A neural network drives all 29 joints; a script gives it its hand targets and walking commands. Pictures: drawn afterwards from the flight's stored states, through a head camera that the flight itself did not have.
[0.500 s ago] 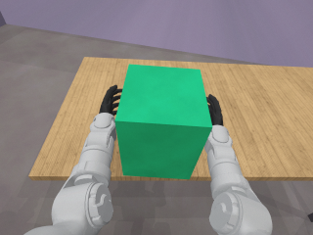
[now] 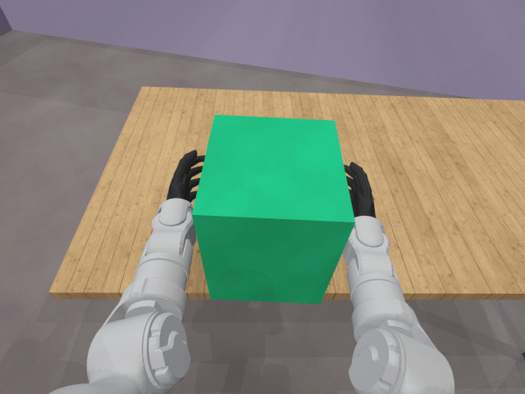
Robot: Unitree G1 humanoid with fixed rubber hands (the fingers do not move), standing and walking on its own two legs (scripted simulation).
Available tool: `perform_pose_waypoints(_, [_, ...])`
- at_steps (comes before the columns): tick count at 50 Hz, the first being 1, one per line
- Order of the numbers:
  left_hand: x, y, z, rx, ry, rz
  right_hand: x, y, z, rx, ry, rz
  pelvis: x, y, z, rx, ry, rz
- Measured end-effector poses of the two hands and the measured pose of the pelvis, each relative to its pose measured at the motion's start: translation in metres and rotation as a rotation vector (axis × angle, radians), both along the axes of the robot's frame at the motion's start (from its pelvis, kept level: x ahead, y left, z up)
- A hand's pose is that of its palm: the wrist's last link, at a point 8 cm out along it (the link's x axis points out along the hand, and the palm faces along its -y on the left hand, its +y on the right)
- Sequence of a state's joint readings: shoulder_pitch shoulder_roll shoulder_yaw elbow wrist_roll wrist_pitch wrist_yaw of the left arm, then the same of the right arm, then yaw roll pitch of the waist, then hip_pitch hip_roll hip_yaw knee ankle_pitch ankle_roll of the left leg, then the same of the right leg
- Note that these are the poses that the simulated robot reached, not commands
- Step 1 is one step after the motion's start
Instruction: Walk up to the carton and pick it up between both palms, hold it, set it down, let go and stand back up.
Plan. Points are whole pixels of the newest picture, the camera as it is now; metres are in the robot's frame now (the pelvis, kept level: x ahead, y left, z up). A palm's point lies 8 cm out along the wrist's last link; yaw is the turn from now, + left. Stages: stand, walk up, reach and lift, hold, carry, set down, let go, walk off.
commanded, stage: set down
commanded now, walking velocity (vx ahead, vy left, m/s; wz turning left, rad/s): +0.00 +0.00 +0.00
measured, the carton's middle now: (269, 213) +0.42 +0.01 +0.04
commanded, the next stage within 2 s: none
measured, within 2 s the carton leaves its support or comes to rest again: rests again in 0.04 s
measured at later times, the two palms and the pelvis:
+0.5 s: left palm (185, 203) +0.40 +0.15 +0.07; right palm (362, 220) +0.39 -0.14 +0.07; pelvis +0.00 +0.00 +0.00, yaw +0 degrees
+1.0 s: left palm (185, 204) +0.40 +0.15 +0.07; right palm (362, 220) +0.39 -0.14 +0.07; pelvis +0.00 +0.00 +0.00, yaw -1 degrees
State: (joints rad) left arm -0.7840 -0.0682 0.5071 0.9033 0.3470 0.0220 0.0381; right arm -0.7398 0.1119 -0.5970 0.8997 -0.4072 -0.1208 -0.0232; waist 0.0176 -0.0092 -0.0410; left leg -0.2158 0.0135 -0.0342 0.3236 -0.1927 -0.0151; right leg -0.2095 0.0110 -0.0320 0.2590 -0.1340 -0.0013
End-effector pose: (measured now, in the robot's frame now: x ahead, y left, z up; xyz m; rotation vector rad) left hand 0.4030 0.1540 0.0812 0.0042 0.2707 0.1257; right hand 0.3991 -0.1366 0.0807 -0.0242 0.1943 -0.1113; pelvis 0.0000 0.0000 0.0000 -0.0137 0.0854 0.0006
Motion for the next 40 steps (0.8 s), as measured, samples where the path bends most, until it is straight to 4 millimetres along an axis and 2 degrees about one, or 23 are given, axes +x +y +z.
perform_pose_waypoints(8, [-0.001,-0.003,-0.011,-0.006,0.007,-0.008,-0.004,-0.003,-0.011,-0.001,0.005,-0.010,0.000,0.000,0.000,-0.001,0.012,-0.003])
perform_pose_waypoints(40, [-0.001,-0.005,-0.011,-0.003,-0.004,-0.016,-0.006,-0.006,-0.014,-0.013,-0.012,-0.011,-0.002,0.000,0.000,0.003,0.006,-0.008])
